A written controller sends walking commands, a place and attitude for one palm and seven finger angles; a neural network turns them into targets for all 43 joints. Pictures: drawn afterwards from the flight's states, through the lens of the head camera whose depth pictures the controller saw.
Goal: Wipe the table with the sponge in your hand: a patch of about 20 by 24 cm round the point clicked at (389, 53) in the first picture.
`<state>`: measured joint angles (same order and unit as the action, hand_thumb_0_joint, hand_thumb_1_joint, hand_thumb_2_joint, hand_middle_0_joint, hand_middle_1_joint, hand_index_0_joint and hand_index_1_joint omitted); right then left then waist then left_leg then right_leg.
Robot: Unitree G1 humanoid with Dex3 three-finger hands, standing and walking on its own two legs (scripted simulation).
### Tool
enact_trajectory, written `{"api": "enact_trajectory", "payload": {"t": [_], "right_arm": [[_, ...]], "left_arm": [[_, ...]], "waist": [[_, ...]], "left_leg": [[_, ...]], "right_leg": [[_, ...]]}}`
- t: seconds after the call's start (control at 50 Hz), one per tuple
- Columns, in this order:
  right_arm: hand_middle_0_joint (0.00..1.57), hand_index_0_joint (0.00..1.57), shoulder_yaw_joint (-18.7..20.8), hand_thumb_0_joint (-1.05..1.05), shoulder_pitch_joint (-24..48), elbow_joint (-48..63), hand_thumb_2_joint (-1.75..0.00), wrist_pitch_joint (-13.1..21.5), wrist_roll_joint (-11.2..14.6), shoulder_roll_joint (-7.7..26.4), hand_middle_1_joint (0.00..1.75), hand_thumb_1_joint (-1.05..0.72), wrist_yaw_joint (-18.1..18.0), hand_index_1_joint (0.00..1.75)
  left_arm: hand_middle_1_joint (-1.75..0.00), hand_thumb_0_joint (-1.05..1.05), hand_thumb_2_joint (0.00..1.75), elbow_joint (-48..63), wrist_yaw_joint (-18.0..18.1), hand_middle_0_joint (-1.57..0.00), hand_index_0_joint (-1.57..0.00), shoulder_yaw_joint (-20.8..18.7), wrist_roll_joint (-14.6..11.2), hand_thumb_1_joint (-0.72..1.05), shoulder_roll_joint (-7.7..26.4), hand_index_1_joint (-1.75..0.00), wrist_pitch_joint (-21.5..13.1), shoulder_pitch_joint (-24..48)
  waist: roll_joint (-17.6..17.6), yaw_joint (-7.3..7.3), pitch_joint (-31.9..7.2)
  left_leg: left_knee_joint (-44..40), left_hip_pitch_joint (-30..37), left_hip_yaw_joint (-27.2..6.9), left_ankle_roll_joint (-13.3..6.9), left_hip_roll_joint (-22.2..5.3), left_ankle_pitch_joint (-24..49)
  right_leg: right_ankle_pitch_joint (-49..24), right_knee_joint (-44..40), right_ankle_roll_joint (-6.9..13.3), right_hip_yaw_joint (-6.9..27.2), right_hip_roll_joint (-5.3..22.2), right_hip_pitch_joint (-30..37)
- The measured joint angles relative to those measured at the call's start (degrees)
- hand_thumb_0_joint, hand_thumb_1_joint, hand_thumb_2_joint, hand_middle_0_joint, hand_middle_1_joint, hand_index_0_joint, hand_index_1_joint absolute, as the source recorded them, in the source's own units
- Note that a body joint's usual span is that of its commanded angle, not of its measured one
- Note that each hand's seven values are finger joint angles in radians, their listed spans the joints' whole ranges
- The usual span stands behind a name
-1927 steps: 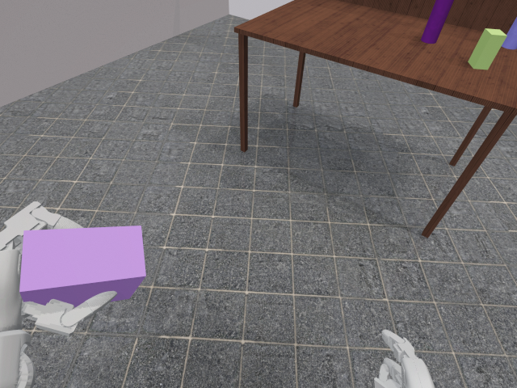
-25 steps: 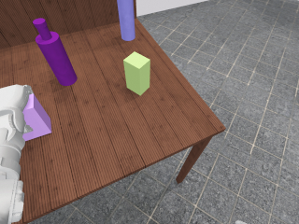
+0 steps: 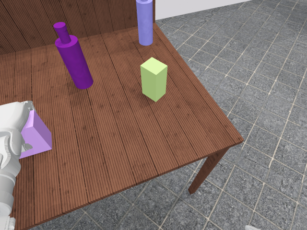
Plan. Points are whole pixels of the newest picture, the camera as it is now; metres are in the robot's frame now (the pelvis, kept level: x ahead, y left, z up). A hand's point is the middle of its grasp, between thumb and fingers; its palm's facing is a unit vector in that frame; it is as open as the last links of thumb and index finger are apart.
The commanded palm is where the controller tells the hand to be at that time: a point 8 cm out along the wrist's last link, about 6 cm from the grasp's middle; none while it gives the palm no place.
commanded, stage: wipe back along the first lane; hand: left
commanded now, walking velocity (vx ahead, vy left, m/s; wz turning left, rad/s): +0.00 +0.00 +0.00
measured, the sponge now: (25, 139) +0.32 +0.40 +0.00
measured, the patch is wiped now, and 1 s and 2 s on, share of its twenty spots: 1.00 1.00 1.00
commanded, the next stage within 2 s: lift the sponge slowly off the table in 1.34 s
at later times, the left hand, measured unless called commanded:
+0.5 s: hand (20, 144) +0.29 +0.37 +0.04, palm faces -0.07 -0.01 -1.00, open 9.8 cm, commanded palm +0.26 +0.35 +0.07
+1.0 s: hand (20, 165) +0.24 +0.34 +0.04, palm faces -0.05 -0.03 -1.00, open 9.8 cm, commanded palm +0.20 +0.33 +0.07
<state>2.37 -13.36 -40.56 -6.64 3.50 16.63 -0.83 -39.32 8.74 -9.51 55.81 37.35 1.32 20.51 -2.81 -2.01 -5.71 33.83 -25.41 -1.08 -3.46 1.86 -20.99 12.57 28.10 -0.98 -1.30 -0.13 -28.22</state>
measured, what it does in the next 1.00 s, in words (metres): stands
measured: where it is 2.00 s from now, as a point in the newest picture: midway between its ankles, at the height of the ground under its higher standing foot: outside the picture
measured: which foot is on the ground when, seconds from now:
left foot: down 0.00-1.00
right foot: down 0.00-1.00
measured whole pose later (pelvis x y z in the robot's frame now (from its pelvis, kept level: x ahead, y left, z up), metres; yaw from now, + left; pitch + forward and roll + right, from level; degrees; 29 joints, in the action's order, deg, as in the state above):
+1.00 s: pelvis +0.00 -0.01 +0.00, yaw +0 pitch +7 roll -2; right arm 0.7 -7.7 -38.1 -2.6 3.3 15.8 -2.0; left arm -13.6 9.4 -5.6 53.1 30.0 10.3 -2.5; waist -4.1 -5.1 -4.9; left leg 31.9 -17.9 -1.3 -2.7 1.8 -20.6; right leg 13.4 28.5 -0.3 -1.4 -0.2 -21.8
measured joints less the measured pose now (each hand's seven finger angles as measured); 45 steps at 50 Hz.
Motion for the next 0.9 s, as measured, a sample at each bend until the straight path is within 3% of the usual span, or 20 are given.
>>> {"api": "enact_trajectory", "payload": {"t": [0.18,0.9], "right_arm": [[0.2,0.2,-1.09,0.01,1.81,1.07,-0.9,0.71,0.37,-0.43,0.3,-0.91,-0.28,0.3],[0.2,0.2,-1.63,0.01,5.16,2.24,-0.9,3.77,-0.17,-0.77,0.3,-0.91,-0.97,0.3]], "left_arm": [[-1.38,-0.01,1.09,2.31,-0.38,-0.72,-0.74,2.61,-0.04,-0.48,-1.52,-1.4,3.49,-1.46],[-1.39,-0.01,1.08,23.83,0.92,-0.7,-0.72,4.17,-2.51,-0.46,-7.29,-1.41,9.07,-20.94]], "waist": [[-0.03,-0.27,0.1],[-1.4,-2.93,0.55]], "left_leg": [[-0.19,1.5,-0.18,-0.06,0.34,0.27],[-1.62,6.75,-0.19,0.62,0.08,0.34]], "right_leg": [[0.07,0.22,0.13,-0.16,0.34,1.42],[0.81,0.48,0.47,-0.1,0.1,5.81]]}}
